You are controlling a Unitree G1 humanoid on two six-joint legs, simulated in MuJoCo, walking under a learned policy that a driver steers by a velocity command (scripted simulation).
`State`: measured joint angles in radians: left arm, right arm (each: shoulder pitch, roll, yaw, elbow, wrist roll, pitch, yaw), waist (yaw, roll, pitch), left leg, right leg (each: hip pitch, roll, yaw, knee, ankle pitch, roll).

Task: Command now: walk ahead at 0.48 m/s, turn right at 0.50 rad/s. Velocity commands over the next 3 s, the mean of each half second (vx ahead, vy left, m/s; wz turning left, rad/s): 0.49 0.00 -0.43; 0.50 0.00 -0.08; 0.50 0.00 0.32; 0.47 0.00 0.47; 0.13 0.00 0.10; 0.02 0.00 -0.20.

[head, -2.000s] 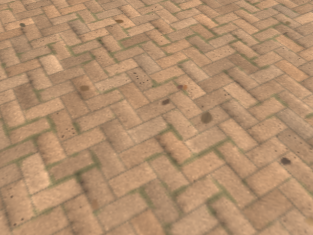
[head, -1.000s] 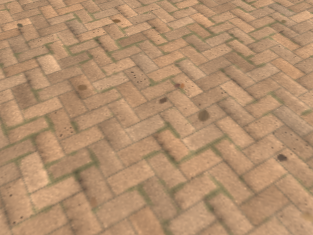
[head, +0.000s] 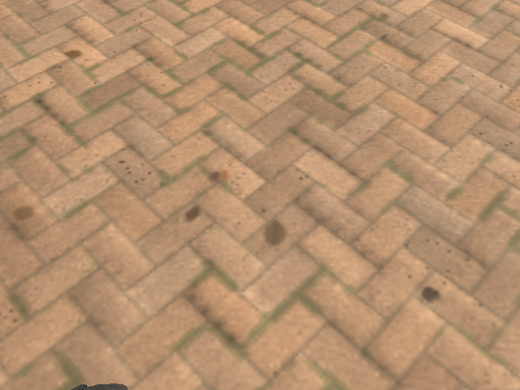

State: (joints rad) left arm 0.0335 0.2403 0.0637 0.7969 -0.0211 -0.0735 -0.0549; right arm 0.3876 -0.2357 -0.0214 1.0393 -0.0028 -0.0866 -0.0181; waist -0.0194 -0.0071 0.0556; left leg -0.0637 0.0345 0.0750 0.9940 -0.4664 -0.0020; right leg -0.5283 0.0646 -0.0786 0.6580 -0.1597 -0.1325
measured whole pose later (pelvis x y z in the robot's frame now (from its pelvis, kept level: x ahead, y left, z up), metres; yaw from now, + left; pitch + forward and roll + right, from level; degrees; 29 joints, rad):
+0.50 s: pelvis +0.30 +0.03 +0.02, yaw -13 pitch +3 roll +1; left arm 0.37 0.27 0.06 0.86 -0.02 -0.06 0.01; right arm 0.07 -0.26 -0.04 0.77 -0.01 -0.15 0.02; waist 0.05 -0.02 0.00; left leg -0.45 -0.03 0.01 0.52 -0.13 0.04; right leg -0.20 0.09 0.17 0.87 -0.50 -0.06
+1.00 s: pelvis +0.56 -0.07 +0.01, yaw -14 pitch +3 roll +1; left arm 0.03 0.25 0.04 0.69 -0.01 -0.10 -0.03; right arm 0.41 -0.28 -0.05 0.93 0.01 -0.06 -0.01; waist -0.07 0.00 0.02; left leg -0.06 0.01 -0.01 0.63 -0.49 0.01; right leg -0.49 0.00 -0.03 0.55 -0.10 -0.07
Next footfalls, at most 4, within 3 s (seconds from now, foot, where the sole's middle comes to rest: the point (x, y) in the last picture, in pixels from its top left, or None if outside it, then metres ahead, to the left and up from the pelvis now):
0.44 left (224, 386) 0.45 0.10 -0.75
0.96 right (340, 299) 0.68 -0.20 -0.75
1.52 left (267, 201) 1.01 -0.02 -0.75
2.00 right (313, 131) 1.31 -0.18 -0.75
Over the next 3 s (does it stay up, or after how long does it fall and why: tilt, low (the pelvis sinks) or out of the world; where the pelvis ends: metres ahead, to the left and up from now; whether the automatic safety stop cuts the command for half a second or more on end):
stays up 1.23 -0.10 0.01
